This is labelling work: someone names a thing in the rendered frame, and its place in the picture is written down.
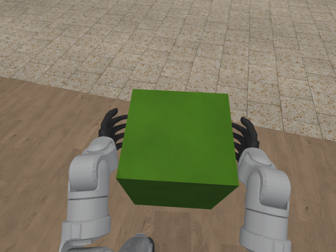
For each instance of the right robot forearm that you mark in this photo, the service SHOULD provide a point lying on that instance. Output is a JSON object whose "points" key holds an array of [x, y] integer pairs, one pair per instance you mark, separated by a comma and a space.
{"points": [[267, 203]]}

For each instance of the robot right hand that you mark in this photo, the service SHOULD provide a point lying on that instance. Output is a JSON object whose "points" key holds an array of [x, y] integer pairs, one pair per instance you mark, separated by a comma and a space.
{"points": [[249, 138]]}

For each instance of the robot left hand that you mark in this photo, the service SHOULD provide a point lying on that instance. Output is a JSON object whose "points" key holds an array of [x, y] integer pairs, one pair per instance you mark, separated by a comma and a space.
{"points": [[107, 129]]}

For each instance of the left robot shin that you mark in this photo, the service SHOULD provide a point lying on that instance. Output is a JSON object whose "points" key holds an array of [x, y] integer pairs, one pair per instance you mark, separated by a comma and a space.
{"points": [[141, 235]]}

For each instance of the carton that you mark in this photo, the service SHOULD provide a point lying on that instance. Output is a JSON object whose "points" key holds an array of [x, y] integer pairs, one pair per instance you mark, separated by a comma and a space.
{"points": [[178, 149]]}

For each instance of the left robot forearm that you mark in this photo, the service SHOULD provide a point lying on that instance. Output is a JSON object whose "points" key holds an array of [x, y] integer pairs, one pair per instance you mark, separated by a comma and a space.
{"points": [[88, 191]]}

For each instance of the left robot thigh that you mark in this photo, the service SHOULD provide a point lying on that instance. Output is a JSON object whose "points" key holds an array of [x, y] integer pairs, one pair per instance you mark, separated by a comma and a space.
{"points": [[136, 244]]}

